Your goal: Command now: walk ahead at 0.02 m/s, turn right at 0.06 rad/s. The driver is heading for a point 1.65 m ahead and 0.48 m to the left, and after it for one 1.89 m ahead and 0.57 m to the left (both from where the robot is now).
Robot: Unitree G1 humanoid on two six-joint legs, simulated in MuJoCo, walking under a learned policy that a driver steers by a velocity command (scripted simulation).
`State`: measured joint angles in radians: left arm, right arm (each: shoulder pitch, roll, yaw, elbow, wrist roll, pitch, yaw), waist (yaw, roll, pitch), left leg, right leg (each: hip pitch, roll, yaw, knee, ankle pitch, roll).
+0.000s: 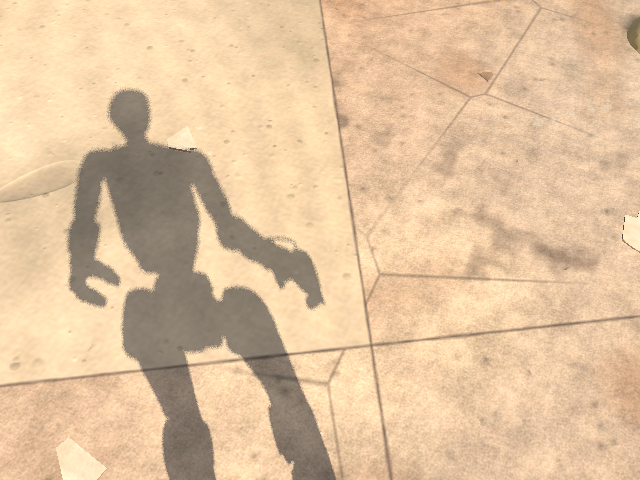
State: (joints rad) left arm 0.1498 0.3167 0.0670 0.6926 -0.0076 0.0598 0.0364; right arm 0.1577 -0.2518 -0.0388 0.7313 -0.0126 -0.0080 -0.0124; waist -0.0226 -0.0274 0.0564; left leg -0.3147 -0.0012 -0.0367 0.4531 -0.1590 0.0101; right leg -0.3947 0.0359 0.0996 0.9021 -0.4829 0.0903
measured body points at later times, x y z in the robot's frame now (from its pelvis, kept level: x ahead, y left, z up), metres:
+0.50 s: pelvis +0.00 +0.02 -0.01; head +0.03 +0.05 +0.44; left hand +0.08 +0.33 -0.13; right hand +0.21 -0.23 -0.10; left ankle -0.01 +0.11 -0.74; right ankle -0.02 -0.14 -0.68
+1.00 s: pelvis +0.01 -0.01 +0.00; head +0.05 -0.01 +0.45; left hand -0.01 +0.31 -0.09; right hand +0.30 -0.18 -0.10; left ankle -0.04 +0.10 -0.70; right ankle +0.08 -0.11 -0.74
